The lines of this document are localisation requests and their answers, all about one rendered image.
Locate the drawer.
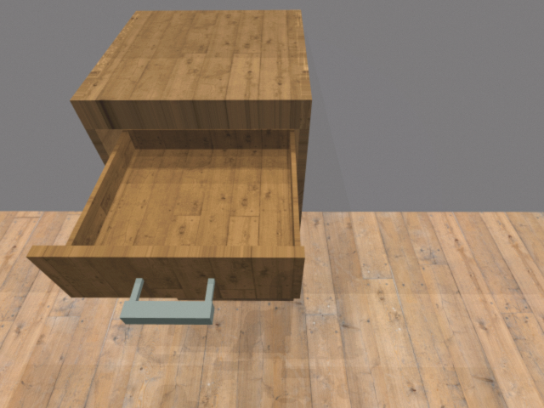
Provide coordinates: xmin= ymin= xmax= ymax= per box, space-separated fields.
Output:
xmin=26 ymin=129 xmax=305 ymax=298

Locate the handle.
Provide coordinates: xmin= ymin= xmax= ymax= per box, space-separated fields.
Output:
xmin=119 ymin=278 xmax=215 ymax=325

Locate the cabinet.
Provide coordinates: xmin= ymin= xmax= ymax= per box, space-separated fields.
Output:
xmin=70 ymin=10 xmax=312 ymax=301

